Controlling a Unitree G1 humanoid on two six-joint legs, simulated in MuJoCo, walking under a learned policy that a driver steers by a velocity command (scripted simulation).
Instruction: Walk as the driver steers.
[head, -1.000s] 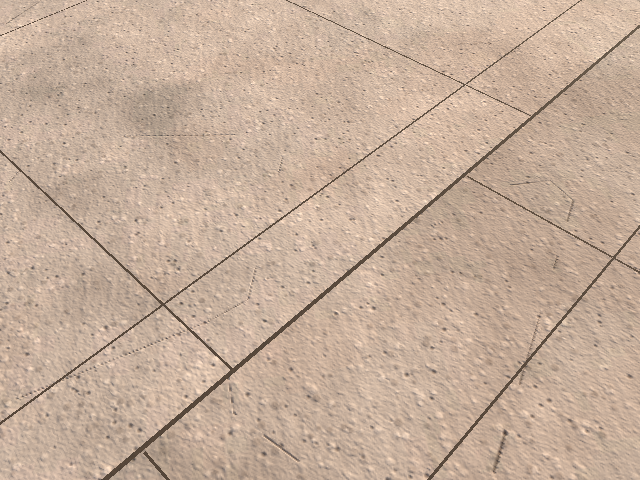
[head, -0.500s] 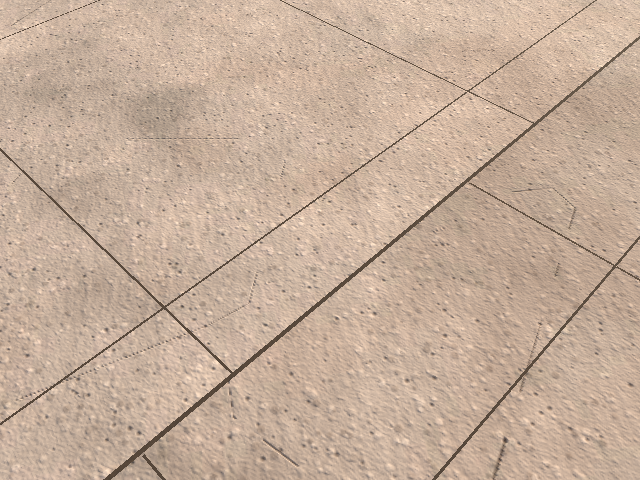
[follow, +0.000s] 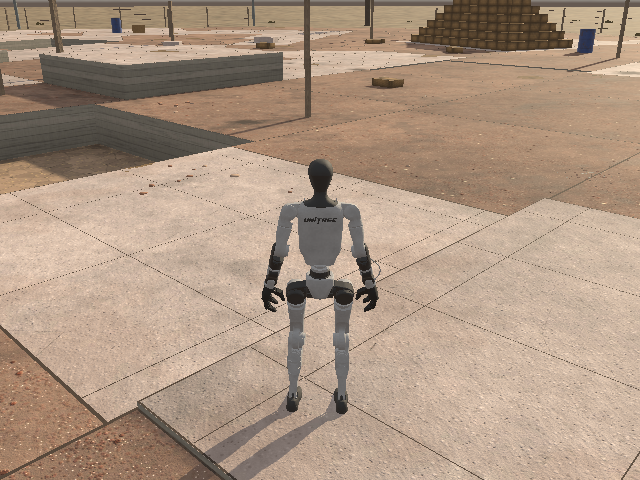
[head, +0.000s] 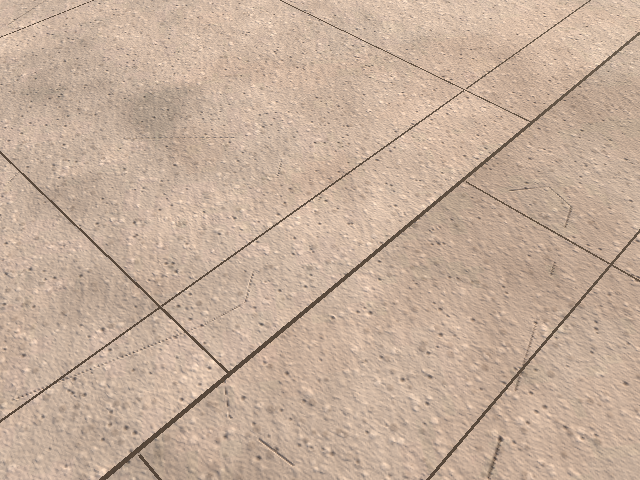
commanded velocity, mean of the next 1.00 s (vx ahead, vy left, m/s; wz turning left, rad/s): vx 0.32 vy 0.00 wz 0.00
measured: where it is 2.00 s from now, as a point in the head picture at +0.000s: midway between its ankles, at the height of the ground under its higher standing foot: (333, 334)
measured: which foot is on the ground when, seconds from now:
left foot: down 0.00-0.86, up 0.88-1.00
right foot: down 0.00-0.38, up 0.40-0.82, down 0.84-1.00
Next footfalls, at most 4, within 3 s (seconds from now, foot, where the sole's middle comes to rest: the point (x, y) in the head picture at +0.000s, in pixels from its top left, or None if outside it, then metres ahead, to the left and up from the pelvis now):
0.84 right None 0.45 -0.09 -0.77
1.40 left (281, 376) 0.75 0.14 -0.77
1.94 right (385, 280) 1.03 -0.12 -0.77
2.48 left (342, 200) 1.37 -0.01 -0.82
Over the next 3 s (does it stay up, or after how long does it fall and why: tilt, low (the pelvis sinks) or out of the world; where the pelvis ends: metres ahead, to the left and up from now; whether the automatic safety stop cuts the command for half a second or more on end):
stays up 1.43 -0.17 -0.06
